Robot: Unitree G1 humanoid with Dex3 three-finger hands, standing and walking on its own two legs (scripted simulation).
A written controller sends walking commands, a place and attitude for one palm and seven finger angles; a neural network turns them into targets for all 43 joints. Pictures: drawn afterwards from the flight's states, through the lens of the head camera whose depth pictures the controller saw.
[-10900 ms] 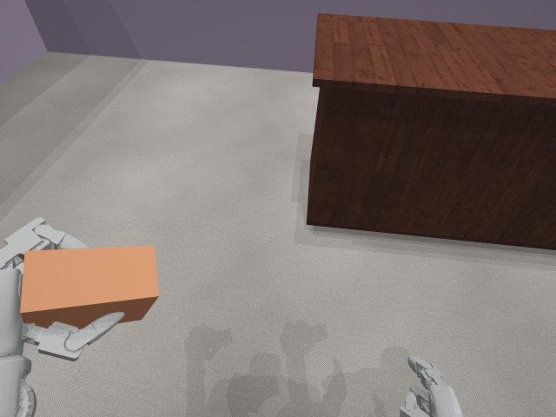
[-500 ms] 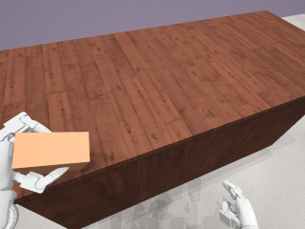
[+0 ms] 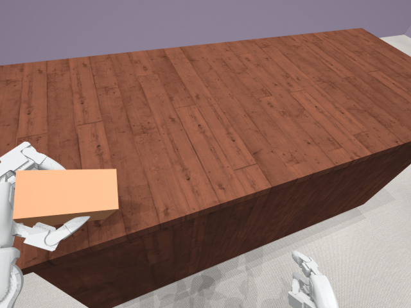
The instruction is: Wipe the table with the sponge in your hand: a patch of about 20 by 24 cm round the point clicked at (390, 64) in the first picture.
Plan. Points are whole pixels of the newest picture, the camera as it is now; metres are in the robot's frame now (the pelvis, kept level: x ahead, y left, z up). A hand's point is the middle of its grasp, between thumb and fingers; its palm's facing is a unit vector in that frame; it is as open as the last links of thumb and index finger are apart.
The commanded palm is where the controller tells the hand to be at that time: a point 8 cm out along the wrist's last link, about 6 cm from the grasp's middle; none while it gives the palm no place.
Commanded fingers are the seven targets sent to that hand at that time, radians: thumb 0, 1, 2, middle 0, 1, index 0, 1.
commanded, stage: look again from close up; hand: left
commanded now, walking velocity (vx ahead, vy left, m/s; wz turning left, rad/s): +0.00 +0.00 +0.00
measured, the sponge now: (82, 198) +0.23 +0.22 +0.14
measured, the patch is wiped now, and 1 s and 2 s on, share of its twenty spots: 0.00 0.00 0.00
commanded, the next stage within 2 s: turn the palm down, sponge in hand in 0.30 s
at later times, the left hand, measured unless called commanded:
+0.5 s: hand (35, 165) +0.25 +0.27 +0.19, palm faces +0.45 -0.78 -0.44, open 9.6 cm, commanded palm +0.17 +0.27 +0.18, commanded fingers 0.00 0.10 1.30 -1.20 -1.60 -1.20 -1.60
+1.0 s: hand (71, 198) +0.22 +0.22 +0.17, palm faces +0.34 -0.59 -0.73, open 9.6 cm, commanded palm +0.17 +0.25 +0.21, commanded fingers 0.00 0.10 1.30 -1.20 -1.60 -1.20 -1.60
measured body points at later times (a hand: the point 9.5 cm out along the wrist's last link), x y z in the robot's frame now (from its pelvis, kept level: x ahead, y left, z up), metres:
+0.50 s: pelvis +0.00 -0.02 +0.00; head +0.01 +0.00 +0.45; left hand +0.22 +0.31 +0.21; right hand +0.19 -0.23 -0.08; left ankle +0.02 +0.07 -0.74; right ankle +0.02 -0.15 -0.74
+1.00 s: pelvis +0.00 -0.09 -0.01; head -0.01 -0.12 +0.44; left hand +0.19 +0.24 +0.21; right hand +0.22 -0.30 -0.10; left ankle +0.02 +0.07 -0.74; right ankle +0.02 -0.15 -0.74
